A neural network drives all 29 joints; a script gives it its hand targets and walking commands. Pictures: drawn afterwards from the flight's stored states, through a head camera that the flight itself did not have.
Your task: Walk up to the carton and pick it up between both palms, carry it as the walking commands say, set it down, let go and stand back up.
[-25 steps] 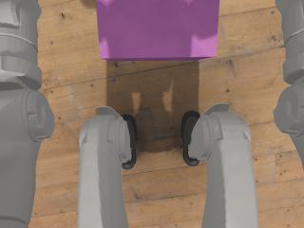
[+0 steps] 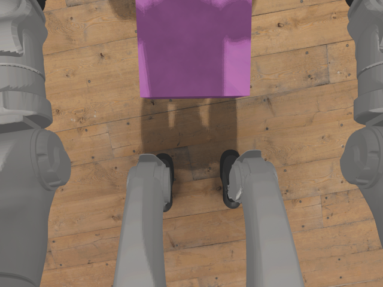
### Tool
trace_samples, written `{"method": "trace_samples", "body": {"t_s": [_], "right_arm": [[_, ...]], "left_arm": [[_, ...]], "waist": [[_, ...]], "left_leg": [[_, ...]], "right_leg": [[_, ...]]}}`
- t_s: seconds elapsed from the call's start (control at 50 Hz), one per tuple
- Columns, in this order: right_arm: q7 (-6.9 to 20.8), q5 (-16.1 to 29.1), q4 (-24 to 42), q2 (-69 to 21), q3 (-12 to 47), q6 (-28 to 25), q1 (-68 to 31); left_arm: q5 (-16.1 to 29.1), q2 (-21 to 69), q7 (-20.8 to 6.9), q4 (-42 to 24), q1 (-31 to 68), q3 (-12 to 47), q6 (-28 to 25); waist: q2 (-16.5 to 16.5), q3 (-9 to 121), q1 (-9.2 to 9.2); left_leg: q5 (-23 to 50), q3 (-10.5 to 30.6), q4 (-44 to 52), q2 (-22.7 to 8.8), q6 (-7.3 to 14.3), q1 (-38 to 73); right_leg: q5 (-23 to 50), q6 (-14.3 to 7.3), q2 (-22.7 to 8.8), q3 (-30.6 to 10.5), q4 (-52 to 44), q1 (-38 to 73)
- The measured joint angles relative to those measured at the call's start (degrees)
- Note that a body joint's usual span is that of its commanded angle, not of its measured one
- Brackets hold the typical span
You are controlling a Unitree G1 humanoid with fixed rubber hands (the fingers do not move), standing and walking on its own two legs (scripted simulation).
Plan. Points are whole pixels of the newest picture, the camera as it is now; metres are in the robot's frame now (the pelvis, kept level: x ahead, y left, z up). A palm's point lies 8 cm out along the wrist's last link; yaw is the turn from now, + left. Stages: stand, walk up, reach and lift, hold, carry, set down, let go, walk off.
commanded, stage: set down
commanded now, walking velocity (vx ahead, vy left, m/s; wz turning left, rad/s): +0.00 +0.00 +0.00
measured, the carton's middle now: (193, 52) +0.55 +0.00 -0.44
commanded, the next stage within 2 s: let go in 0.52 s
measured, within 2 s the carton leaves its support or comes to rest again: neither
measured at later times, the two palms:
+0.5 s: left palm out of the picture +0.56 +0.24 +0.05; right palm out of the picture +0.56 -0.23 +0.05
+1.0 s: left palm out of the picture +0.43 +0.25 +0.11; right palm out of the picture +0.44 -0.24 +0.11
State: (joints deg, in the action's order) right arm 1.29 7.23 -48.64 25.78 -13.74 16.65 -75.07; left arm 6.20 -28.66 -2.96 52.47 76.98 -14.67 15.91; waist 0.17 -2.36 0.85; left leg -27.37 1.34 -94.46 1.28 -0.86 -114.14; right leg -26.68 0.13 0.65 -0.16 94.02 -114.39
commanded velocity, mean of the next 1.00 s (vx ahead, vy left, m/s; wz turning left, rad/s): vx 0.00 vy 0.00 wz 0.00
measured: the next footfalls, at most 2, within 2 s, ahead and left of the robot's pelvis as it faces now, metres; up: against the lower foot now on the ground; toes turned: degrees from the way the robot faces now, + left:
none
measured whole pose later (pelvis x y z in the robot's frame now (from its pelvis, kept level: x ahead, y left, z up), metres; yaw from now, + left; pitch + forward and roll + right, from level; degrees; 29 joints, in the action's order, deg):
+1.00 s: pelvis +0.07 +0.00 +0.20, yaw +0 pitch +34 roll +1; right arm 4.0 -0.8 -34.6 14.9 -13.2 7.3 -28.0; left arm -0.5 -16.5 -4.3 35.6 28.1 -11.7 7.8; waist -0.4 4.9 -0.2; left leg -16.5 1.7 -46.7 1.4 -0.5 -63.7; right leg -16.4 0.3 0.6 -1.7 47.3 -64.4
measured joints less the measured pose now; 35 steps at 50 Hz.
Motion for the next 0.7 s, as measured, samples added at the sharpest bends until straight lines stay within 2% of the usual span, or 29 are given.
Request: {"method": "trace_samples", "body": {"t_s": [0.26,0.44,0.58,0.7], "right_arm": [[0.9,-1.0,1.2,-2.6,-2.1,-1.6,6.1],[1.7,-4.2,-0.5,-4.4,-5.3,-3.6,8.0],[2.2,-7.3,-1.5,-6.1,-7.2,-5.3,9.4],[2.5,-8.9,2.4,-7.6,-6.5,-6.0,15.2]], "left_arm": [[-1.6,2.2,-1.7,-1.9,-6.4,-1.1,-1.6],[-4.8,4.5,-2.1,-0.7,-8.0,-3.6,-3.0],[-7.8,6.4,-2.2,0.1,-9.3,-5.3,-4.3],[-9.2,8.3,-1.5,-3.6,-15.2,-4.8,-5.2]], "waist": [[-0.1,4.1,0.11],[-0.1,4.8,-0.02],[0.1,4.4,0.28],[0.0,4.0,0.32]], "left_leg": [[4.1,0.9,16.9,0.3,-0.2,12.6],[8.5,1.0,29.4,0.4,0.0,21.7],[10.5,0.8,35.0,0.4,0.2,25.8],[11.2,0.5,38.1,0.2,0.3,28.7]], "right_leg": [[3.8,0.0,0.0,0.1,-16.9,12.9],[8.0,0.2,-0.2,-0.2,-29.2,21.9],[10.0,0.3,-0.2,-0.5,-34.8,26.0],[10.9,0.4,-0.1,-1.0,-37.8,28.8]]}}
